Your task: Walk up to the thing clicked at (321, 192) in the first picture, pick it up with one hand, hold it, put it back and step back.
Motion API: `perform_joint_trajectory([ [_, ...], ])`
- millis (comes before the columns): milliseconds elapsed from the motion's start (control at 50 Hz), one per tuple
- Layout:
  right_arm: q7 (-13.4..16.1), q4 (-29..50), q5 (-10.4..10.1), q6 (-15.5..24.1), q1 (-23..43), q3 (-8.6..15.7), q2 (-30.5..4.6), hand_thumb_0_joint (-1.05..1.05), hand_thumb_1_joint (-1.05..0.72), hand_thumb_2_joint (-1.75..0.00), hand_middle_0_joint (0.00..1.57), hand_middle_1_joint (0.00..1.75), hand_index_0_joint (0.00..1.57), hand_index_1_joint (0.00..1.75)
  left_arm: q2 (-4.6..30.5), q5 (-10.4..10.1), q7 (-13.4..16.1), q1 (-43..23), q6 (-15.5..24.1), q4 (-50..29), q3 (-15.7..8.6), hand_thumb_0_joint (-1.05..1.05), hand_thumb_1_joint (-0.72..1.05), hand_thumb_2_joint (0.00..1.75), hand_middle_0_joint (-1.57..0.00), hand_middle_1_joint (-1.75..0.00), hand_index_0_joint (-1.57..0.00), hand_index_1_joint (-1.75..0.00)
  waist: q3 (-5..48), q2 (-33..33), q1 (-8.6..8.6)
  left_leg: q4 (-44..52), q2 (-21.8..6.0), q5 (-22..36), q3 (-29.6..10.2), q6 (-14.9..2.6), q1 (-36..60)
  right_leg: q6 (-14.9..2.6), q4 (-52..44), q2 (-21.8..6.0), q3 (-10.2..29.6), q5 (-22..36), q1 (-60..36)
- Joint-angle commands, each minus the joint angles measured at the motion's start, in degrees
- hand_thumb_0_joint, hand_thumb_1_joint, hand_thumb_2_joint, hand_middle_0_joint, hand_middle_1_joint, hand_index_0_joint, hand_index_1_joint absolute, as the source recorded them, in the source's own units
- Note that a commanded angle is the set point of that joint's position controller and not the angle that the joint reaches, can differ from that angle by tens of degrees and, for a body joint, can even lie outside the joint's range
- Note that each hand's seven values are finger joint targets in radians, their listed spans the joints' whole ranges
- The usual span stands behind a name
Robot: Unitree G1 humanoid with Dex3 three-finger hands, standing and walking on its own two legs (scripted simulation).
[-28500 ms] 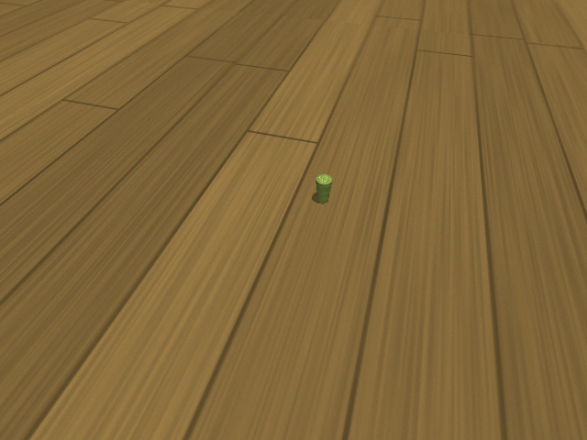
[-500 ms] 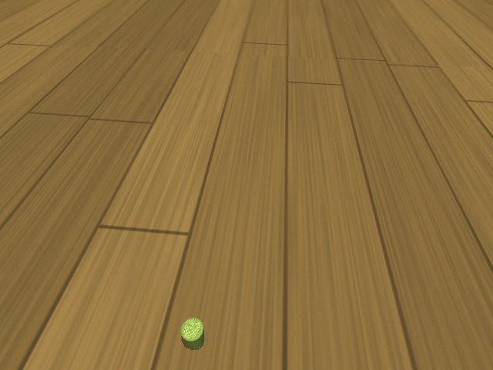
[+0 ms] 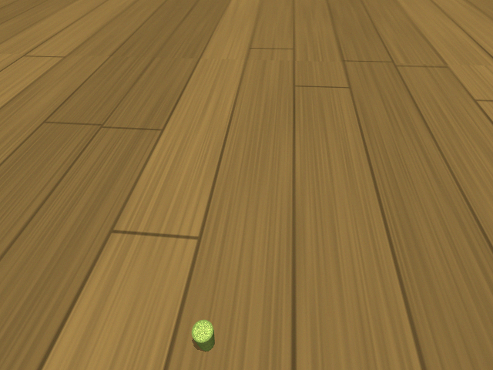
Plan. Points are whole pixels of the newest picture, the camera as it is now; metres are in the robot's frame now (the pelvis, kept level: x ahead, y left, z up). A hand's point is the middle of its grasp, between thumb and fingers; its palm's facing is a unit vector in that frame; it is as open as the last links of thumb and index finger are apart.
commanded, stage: stand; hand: left
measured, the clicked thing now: (204, 337) +0.41 +0.20 -0.71
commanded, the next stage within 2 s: step back in 1.32 s
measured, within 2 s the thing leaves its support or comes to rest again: neither
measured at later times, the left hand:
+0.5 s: hand out of the picture +0.08 +0.24 -0.15, palm faces -0.01 -0.94 -0.34, open 7.4 cm
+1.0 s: hand out of the picture +0.10 +0.24 -0.15, palm faces -0.02 -0.94 -0.35, open 7.4 cm
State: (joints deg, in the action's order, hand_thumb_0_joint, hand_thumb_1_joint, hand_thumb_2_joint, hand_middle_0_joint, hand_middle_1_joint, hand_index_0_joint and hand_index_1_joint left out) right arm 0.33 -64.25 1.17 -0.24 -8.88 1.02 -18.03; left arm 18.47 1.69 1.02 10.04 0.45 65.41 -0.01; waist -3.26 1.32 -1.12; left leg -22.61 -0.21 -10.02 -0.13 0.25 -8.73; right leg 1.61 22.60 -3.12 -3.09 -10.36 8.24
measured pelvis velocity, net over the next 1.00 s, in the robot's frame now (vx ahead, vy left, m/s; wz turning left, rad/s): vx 0.03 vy -0.01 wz -0.02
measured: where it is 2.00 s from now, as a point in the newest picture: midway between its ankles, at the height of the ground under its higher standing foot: outside the picture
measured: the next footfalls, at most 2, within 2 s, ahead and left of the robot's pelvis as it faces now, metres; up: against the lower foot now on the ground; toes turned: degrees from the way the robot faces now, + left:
none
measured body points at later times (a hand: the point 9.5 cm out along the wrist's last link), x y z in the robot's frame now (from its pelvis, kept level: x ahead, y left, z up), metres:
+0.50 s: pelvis +0.01 -0.01 +0.00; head +0.01 -0.01 +0.45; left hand +0.08 +0.29 -0.13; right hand +0.07 -0.30 -0.14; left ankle +0.03 +0.12 -0.74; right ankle +0.02 -0.14 -0.74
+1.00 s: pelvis +0.03 -0.01 +0.00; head +0.03 -0.01 +0.45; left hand +0.10 +0.29 -0.13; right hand +0.09 -0.31 -0.13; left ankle +0.03 +0.12 -0.74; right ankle +0.02 -0.14 -0.74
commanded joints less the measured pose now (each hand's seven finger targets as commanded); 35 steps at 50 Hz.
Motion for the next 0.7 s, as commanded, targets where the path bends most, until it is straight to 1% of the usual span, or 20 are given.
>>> perform_joint_trajectory([
  [0,0.4,2.8,0.2,1.2,2.2,1.8,-10.8,0.00,-0.90,-0.90,0.20,0.30,0.20,0.30,11.6,-0.2,0.7,-3.0,1.5,-2.2,-2.0,0.00,0.90,0.90,-0.20,-0.30,-0.20,-0.30,1.2,-2.3,0.81,5.7,-5.5,-1.5,-6.1,-1.55,-0.7,-1.97,-6.5,-4.5,6.2,-2.8,0.8],
  [40,0.5,2.4,0.2,1.1,2.1,1.6,-10.7,0.00,-0.90,-0.90,0.20,0.30,0.20,0.30,12.1,-0.4,0.7,-3.9,1.4,-2.1,-2.2,0.00,0.90,0.90,-0.20,-0.30,-0.20,-0.30,1.2,-1.5,0.89,6.2,-5.6,-0.9,-5.8,-1.49,-0.9,-2.04,-6.7,-4.7,6.4,-1.4,0.3],
  [60,0.5,1.9,0.1,1.1,1.8,1.5,-10.8,0.00,-0.90,-0.90,0.20,0.30,0.20,0.30,12.1,-0.5,0.6,-4.0,1.4,-2.0,-2.2,0.00,0.90,0.90,-0.20,-0.30,-0.20,-0.30,0.7,-0.7,0.79,6.7,-5.5,-1.8,-5.8,-1.33,-1.6,-1.97,-6.6,-4.6,6.3,-1.6,-0.2],
  [100,0.6,2.1,0.2,1.3,2.7,1.5,-11.3,0.00,-0.90,-0.90,0.20,0.30,0.20,0.30,11.8,-0.4,0.5,-3.5,1.4,-1.7,-2.2,0.00,0.90,0.90,-0.20,-0.30,-0.20,-0.30,1.6,-0.6,0.50,7.0,-5.8,-0.7,-5.9,-1.32,-1.0,-1.99,-6.3,-4.6,6.1,-0.1,-0.6],
  [140,0.6,1.9,0.0,1.3,3.2,1.3,-11.3,0.00,-0.90,-0.90,0.20,0.30,0.20,0.30,12.0,-0.4,0.4,-3.8,1.3,-1.3,-2.3,0.00,0.90,0.90,-0.20,-0.30,-0.20,-0.30,1.1,-1.0,0.30,7.4,-5.8,-1.4,-6.0,-1.21,-1.1,-1.89,-6.2,-4.4,5.9,-1.0,-0.6],
  [160,0.6,1.9,0.0,1.3,3.0,1.4,-11.3,0.00,-0.90,-0.90,0.20,0.30,0.20,0.30,11.9,-0.3,0.5,-4.2,1.3,-1.3,-2.3,0.00,0.90,0.90,-0.20,-0.30,-0.20,-0.30,1.8,-1.5,0.48,7.0,-6.1,-0.4,-6.0,-1.40,-0.7,-1.98,-6.5,-4.7,6.0,-0.4,-1.0],
  [220,0.5,1.6,-0.1,1.2,3.1,1.3,-11.5,0.00,-0.90,-0.90,0.20,0.30,0.20,0.30,12.1,-0.4,0.4,-4.9,1.3,-1.3,-2.3,0.00,0.90,0.90,-0.20,-0.30,-0.20,-0.30,1.3,-1.2,0.61,7.0,-6.0,-0.4,-5.7,-1.24,-0.5,-1.91,-7.1,-4.6,6.2,-1.4,-0.6],
  [260,0.6,1.5,0.0,1.2,3.2,1.3,-11.5,0.00,-0.90,-0.90,0.20,0.30,0.20,0.30,12.0,-0.4,0.4,-5.3,1.4,-1.4,-2.3,0.00,0.90,0.90,-0.20,-0.30,-0.20,-0.30,2.5,-1.4,0.69,6.7,-6.2,2.0,-5.5,-1.29,0.2,-1.87,-7.1,-4.9,6.2,1.1,-1.6],
  [300,0.7,1.5,0.0,1.3,3.5,1.3,-11.8,0.00,-0.90,-0.90,0.20,0.30,0.20,0.30,12.0,-0.5,0.4,-5.2,1.4,-1.3,-2.4,0.00,0.90,0.90,-0.20,-0.30,-0.20,-0.30,2.8,-0.6,0.64,6.8,-6.3,2.7,-5.4,-1.31,0.5,-1.90,-7.0,-4.9,6.2,2.9,-2.0],
  [380,0.7,1.1,0.0,1.4,3.4,1.2,-11.9,0.00,-0.90,-0.90,0.20,0.30,0.20,0.30,12.2,-0.6,0.2,-5.7,1.3,-1.4,-2.4,0.00,0.90,0.90,-0.20,-0.30,-0.20,-0.30,2.3,-0.8,0.68,7.5,-6.5,2.5,-5.2,-1.00,0.7,-1.97,-7.2,-4.8,6.1,2.2,-2.0],
  [400,0.7,1.2,-0.1,1.5,4.0,1.4,-12.4,0.00,-0.90,-0.90,0.20,0.30,0.20,0.30,11.9,-0.5,0.2,-5.4,1.4,-1.5,-2.4,0.00,0.90,0.90,-0.20,-0.30,-0.20,-0.30,2.9,-0.4,0.61,7.2,-6.5,3.2,-5.2,-1.04,1.0,-1.90,-7.2,-4.8,6.0,3.4,-2.2],
  [420,0.6,1.2,0.0,1.5,3.8,1.2,-11.8,0.00,-0.90,-0.90,0.20,0.30,0.20,0.30,12.2,-0.5,0.2,-5.9,1.3,-1.5,-2.5,0.00,0.90,0.90,-0.20,-0.30,-0.20,-0.30,2.5,-0.8,0.71,7.7,-6.4,3.2,-5.1,-0.82,0.6,-1.87,-7.1,-4.7,5.9,3.0,-2.1],
  [460,0.7,1.0,0.0,1.5,3.9,1.3,-12.2,0.00,-0.90,-0.90,0.20,0.30,0.20,0.30,12.1,-0.6,0.1,-5.8,1.2,-1.3,-2.5,0.00,0.90,0.90,-0.20,-0.30,-0.20,-0.30,2.6,-0.4,0.68,7.7,-6.7,1.9,-5.1,-1.02,0.5,-2.00,-7.0,-4.9,6.2,3.0,-2.5],
  [480,0.7,1.0,0.0,1.5,3.9,1.2,-11.9,0.00,-0.90,-0.90,0.20,0.30,0.20,0.30,11.9,-0.6,0.1,-6.0,1.2,-1.5,-2.5,0.00,0.90,0.90,-0.20,-0.30,-0.20,-0.30,2.7,-0.6,0.68,8.0,-6.7,2.5,-5.1,-0.86,0.5,-1.94,-7.0,-4.9,6.1,3.0,-2.5],
  [520,0.7,1.1,-0.1,1.6,4.5,1.4,-12.6,0.00,-0.90,-0.90,0.20,0.30,0.20,0.30,12.0,-0.6,0.1,-5.9,1.2,-1.4,-2.5,0.00,0.90,0.90,-0.20,-0.30,-0.20,-0.30,2.5,-0.7,0.53,8.1,-6.8,2.9,-5.3,-0.85,1.2,-1.90,-7.0,-4.7,5.9,2.6,-2.1],
  [600,0.7,1.0,-0.1,1.6,4.6,1.5,-12.5,0.00,-0.90,-0.90,0.20,0.30,0.20,0.30,11.8,-0.5,0.1,-6.2,1.3,-1.7,-2.4,0.00,0.90,0.90,-0.20,-0.30,-0.20,-0.30,3.3,-1.4,0.72,7.7,-6.9,5.4,-5.0,-0.93,2.1,-1.93,-7.3,-4.8,5.8,4.5,-2.4],
  [620,0.7,1.0,-0.1,1.6,4.3,1.5,-12.7,0.00,-0.90,-0.90,0.20,0.30,0.20,0.30,11.8,-0.6,0.1,-6.1,1.4,-1.8,-2.4,0.00,0.90,0.90,-0.20,-0.30,-0.20,-0.30,3.8,-1.2,0.80,7.4,-6.9,5.8,-4.7,-1.11,2.2,-1.88,-7.4,-5.0,6.1,5.9,-3.0],
  [640,0.6,0.9,-0.1,1.7,4.4,1.4,-12.2,0.00,-0.90,-0.90,0.20,0.30,0.20,0.30,12.2,-0.7,0.1,-6.2,1.4,-1.8,-2.5,0.00,0.90,0.90,-0.20,-0.30,-0.20,-0.30,3.2,-1.7,0.86,7.8,-6.8,5.0,-4.7,-0.75,2.1,-1.83,-7.4,-4.7,5.9,5.0,-2.5],
  [660,0.6,0.9,-0.1,1.6,4.2,1.4,-12.6,0.00,-0.90,-0.90,0.20,0.30,0.20,0.30,12.1,-0.7,0.0,-6.4,1.3,-1.8,-2.5,0.00,0.90,0.90,-0.20,-0.30,-0.20,-0.30,3.0,-1.2,1.00,7.9,-6.7,3.8,-4.6,-0.85,1.6,-1.89,-7.5,-4.8,6.1,4.5,-2.6],
  [680,0.6,1.0,0.0,1.6,4.6,1.5,-12.6,0.00,-0.90,-0.90,0.20,0.30,0.20,0.30,12.1,-0.6,0.1,-6.3,1.2,-1.8,-2.5,0.00,0.90,0.90,-0.20,-0.30,-0.20,-0.30,3.3,-0.8,0.82,7.9,-6.9,4.5,-4.7,-0.90,1.8,-1.95,-7.3,-5.0,5.9,4.9,-2.8],
])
